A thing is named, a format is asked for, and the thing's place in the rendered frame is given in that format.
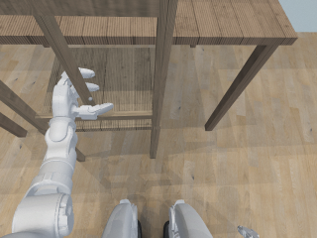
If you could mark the chair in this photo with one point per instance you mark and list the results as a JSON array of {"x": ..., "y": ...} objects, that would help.
[{"x": 132, "y": 79}]

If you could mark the right robot hand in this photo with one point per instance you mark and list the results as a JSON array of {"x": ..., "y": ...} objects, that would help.
[{"x": 247, "y": 233}]

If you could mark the left robot upper arm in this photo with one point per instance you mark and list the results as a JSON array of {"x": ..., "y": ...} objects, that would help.
[{"x": 44, "y": 216}]

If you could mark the left robot shin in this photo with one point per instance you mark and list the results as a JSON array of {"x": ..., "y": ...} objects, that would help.
[{"x": 134, "y": 234}]

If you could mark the robot left forearm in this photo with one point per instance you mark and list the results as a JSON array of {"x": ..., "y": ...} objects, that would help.
[{"x": 57, "y": 168}]

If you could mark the robot right thigh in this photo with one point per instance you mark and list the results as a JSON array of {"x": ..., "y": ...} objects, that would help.
[{"x": 187, "y": 222}]

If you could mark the table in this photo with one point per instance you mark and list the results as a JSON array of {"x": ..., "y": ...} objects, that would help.
[{"x": 260, "y": 23}]

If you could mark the left robot hand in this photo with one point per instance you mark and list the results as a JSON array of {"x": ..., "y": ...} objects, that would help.
[{"x": 65, "y": 96}]

